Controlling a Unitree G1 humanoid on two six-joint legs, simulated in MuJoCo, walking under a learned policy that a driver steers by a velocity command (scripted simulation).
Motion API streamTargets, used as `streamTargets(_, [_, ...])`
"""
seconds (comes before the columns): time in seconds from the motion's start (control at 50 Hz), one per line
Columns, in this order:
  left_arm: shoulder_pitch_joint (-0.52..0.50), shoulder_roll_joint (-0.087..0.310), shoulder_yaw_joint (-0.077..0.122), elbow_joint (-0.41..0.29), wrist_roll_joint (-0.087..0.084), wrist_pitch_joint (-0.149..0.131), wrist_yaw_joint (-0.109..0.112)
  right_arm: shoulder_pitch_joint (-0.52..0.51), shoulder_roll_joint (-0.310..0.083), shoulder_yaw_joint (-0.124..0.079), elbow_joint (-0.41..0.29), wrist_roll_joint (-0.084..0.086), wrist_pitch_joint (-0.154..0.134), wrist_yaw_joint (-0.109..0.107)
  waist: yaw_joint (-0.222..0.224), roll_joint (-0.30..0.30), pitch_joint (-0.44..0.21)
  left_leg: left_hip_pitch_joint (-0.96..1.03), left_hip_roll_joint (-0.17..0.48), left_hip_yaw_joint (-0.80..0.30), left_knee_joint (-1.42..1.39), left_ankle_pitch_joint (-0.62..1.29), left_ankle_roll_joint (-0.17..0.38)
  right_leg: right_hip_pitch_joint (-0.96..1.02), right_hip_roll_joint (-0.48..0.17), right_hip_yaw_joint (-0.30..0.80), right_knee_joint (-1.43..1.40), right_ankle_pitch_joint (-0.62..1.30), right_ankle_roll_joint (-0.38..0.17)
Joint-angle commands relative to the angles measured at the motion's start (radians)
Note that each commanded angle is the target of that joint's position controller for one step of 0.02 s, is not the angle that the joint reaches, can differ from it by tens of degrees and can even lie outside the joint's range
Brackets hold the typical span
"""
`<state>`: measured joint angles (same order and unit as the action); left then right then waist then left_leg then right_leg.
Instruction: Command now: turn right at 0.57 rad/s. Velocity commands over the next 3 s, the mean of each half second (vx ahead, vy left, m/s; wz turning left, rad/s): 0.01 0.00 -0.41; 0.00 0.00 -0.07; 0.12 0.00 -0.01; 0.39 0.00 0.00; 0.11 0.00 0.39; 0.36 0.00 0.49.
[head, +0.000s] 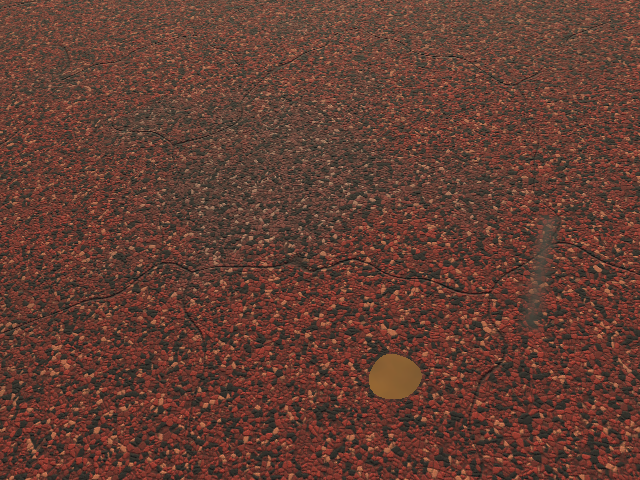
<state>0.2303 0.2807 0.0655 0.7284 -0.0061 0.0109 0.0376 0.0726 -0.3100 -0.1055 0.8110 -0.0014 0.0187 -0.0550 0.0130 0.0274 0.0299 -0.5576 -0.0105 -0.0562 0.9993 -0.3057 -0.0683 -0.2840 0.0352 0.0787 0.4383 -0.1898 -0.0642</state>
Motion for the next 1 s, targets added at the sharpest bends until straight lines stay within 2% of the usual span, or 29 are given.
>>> streamTargets(0.02, [-0.006,0.183,0.050,-0.069,-0.003,-0.004,0.012,-0.063,-0.051,-0.004,-0.073,0.004,-0.021,0.006,0.010,-0.164,-0.107,-0.072,0.005,-0.036,-0.134,0.007,-0.019,0.211,-0.224,0.280,-0.102,0.183,-0.147])
streamTargets(0.08, [-0.021,0.197,0.056,-0.083,0.000,0.005,0.007,-0.062,-0.058,-0.002,-0.073,0.008,-0.030,0.017,0.018,-0.175,-0.097,0.014,-0.010,-0.038,-0.226,-0.025,-0.022,0.158,-0.217,0.325,-0.091,0.177,-0.165])
streamTargets(0.16, [-0.057,0.199,0.058,-0.103,-0.005,0.016,-0.002,-0.033,-0.074,-0.002,-0.070,0.015,-0.048,0.033,0.013,-0.182,-0.119,0.111,-0.030,-0.043,-0.334,-0.060,-0.007,0.157,-0.207,0.404,-0.048,0.303,-0.169])
streamTargets(0.2, [-0.086,0.192,0.054,-0.114,-0.011,0.024,-0.001,0.013,-0.081,-0.002,-0.060,0.016,-0.057,0.043,-0.010,-0.184,-0.139,0.182,-0.030,-0.033,-0.446,-0.018,0.009,0.170,-0.193,0.418,-0.009,0.373,-0.150])
streamTargets(0.22, [-0.103,0.183,0.049,-0.119,-0.016,0.029,0.002,0.051,-0.081,-0.002,-0.048,0.015,-0.061,0.050,-0.034,-0.178,-0.146,0.259,-0.025,-0.015,-0.563,0.080,0.024,0.153,-0.169,0.401,0.019,0.366,-0.122])
streamTargets(0.24, [-0.095,0.166,0.043,-0.120,-0.019,0.032,0.006,0.076,-0.096,-0.006,-0.038,0.007,-0.062,0.053,-0.042,-0.155,-0.151,0.358,0.014,-0.025,-0.657,0.218,0.046,0.104,-0.132,0.374,0.050,0.276,-0.078])
streamTargets(0.26, [-0.050,0.118,0.029,-0.119,-0.004,0.032,0.006,0.082,-0.152,-0.016,-0.046,-0.011,-0.058,0.050,-0.013,-0.006,-0.173,0.475,0.182,-0.178,-0.679,0.343,0.108,-0.005,-0.048,0.280,0.192,0.036,-0.023])
streamTargets(0.28, [-0.017,0.105,0.028,-0.137,-0.007,0.022,0.004,0.057,-0.218,-0.025,-0.047,-0.033,-0.046,0.045,0.036,0.236,-0.119,0.508,0.340,-0.391,-0.683,0.569,0.275,-0.213,0.125,0.122,0.333,-0.387,0.036])
streamTargets(0.3, [-0.022,0.188,0.049,-0.124,0.012,0.011,0.003,0.050,-0.161,-0.011,-0.064,-0.036,-0.050,0.045,0.002,0.199,-0.122,0.455,0.428,-0.463,-0.691,0.561,0.382,-0.243,0.076,0.118,0.565,-0.483,0.084])
streamTargets(0.32, [-0.019,0.226,0.066,-0.104,0.001,0.010,0.001,0.017,-0.128,0.000,-0.076,-0.026,-0.052,0.041,0.009,0.127,-0.103,0.433,0.377,-0.383,-0.683,0.513,0.364,-0.246,0.059,0.128,0.670,-0.422,0.098])
streamTargets(0.34, [-0.011,0.205,0.066,-0.082,-0.001,0.017,0.003,-0.017,-0.110,0.005,-0.078,-0.012,-0.050,0.039,0.024,0.093,-0.084,0.425,0.307,-0.297,-0.669,0.453,0.313,-0.251,0.053,0.123,0.702,-0.365,0.116])
streamTargets(0.36, [-0.012,0.182,0.061,-0.075,0.002,0.025,0.006,-0.026,-0.093,0.013,-0.078,0.002,-0.050,0.038,0.018,0.095,-0.068,0.430,0.274,-0.255,-0.664,0.432,0.287,-0.266,0.050,0.126,0.712,-0.321,0.131])
streamTargets(0.4, [-0.023,0.125,0.042,-0.074,-0.003,0.030,0.002,-0.008,-0.079,0.025,-0.063,0.002,-0.044,0.036,0.009,0.105,-0.063,0.419,0.226,-0.179,-0.665,0.468,0.281,-0.222,0.046,0.094,0.650,-0.271,0.152])
streamTargets(0.44, [-0.056,0.089,0.023,-0.084,-0.003,0.026,0.000,0.006,-0.078,0.029,-0.049,-0.003,-0.037,0.034,-0.008,0.134,-0.079,0.452,0.204,-0.139,-0.656,0.476,0.276,-0.167,0.006,0.034,0.475,-0.251,0.162])
streamTargets(0.48, [-0.090,0.064,0.007,-0.089,0.000,0.021,-0.005,0.025,-0.106,0.025,-0.039,-0.003,-0.027,0.034,-0.037,0.163,-0.087,0.441,0.201,-0.128,-0.647,0.490,0.276,-0.066,-0.024,-0.026,0.301,-0.256,0.163])
streamTargets(0.52, [-0.076,0.090,0.013,-0.074,-0.009,0.019,-0.006,0.053,-0.131,0.023,-0.026,0.003,-0.020,0.037,-0.044,0.166,-0.090,0.443,0.212,-0.149,-0.629,0.498,0.279,0.006,-0.018,-0.054,0.151,-0.181,0.154])
streamTargets(0.56, [-0.025,0.098,0.017,-0.041,-0.002,0.017,-0.008,0.063,-0.116,0.033,-0.012,0.018,-0.023,0.041,-0.010,0.134,-0.075,0.398,0.190,-0.136,-0.605,0.460,0.235,0.138,-0.011,-0.065,-0.109,0.035,0.115])
streamTargets(0.58, [-0.028,0.131,0.021,-0.046,0.007,0.018,-0.004,0.093,-0.100,0.041,-0.002,0.013,-0.035,0.045,-0.019,0.091,-0.092,0.338,0.177,-0.130,-0.601,0.392,0.179,0.239,-0.061,0.004,-0.119,0.152,0.085])
streamTargets(0.6, [-0.014,0.196,0.031,-0.053,0.016,0.021,0.005,0.109,-0.075,0.052,-0.009,-0.016,-0.051,0.056,-0.048,-0.049,-0.136,0.278,0.117,-0.060,-0.535,0.276,0.120,0.323,-0.171,0.104,-0.044,0.398,0.039])
streamTargets(0.62, [-0.049,0.167,0.023,-0.036,0.021,0.022,-0.004,0.126,-0.033,0.061,0.001,-0.017,-0.058,0.059,-0.079,-0.173,-0.146,0.332,0.057,0.012,-0.570,0.098,0.068,0.219,-0.187,0.107,-0.021,0.290,-0.023])
streamTargets(0.64, [-0.076,0.109,0.011,-0.050,0.021,0.015,-0.018,0.070,-0.068,0.058,0.007,-0.022,-0.056,0.057,-0.041,-0.125,-0.108,0.362,0.049,0.021,-0.560,0.107,0.035,0.163,-0.150,0.098,-0.040,0.142,-0.022])
streamTargets(0.66, [-0.067,0.093,0.006,-0.036,0.029,0.009,-0.023,0.041,-0.075,0.055,0.010,-0.018,-0.052,0.055,-0.028,-0.109,-0.082,0.359,0.044,0.026,-0.553,0.127,0.028,0.139,-0.127,0.086,-0.050,0.075,-0.003])
streamTargets(0.68, [-0.065,0.104,0.006,-0.030,0.029,0.002,-0.024,0.038,-0.070,0.055,0.018,-0.012,-0.044,0.048,-0.027,-0.111,-0.054,0.358,0.045,0.025,-0.546,0.145,0.031,0.113,-0.112,0.077,-0.053,0.066,0.010])
streamTargets(0.72, [-0.054,0.103,0.002,-0.014,0.024,-0.012,-0.023,0.059,-0.073,0.054,0.032,-0.010,-0.033,0.041,-0.034,-0.117,-0.021,0.357,0.050,0.019,-0.552,0.165,0.035,0.084,-0.107,0.075,-0.052,0.076,0.021])
streamTargets(0.88, [-0.043,0.088,-0.009,0.035,0.018,-0.024,-0.019,0.081,-0.072,0.053,0.107,-0.007,-0.027,0.029,-0.032,-0.060,-0.011,0.379,0.052,0.017,-0.563,0.186,0.023,0.076,-0.090,0.063,-0.048,0.077,0.022])
streamTargets(1.0, [-0.036,0.082,-0.013,0.082,0.015,-0.027,-0.019,0.094,-0.077,0.052,0.155,-0.004,-0.025,0.021,-0.031,-0.041,-0.020,0.392,0.053,0.017,-0.567,0.203,0.022,0.085,-0.077,0.046,-0.044,0.100,0.023])
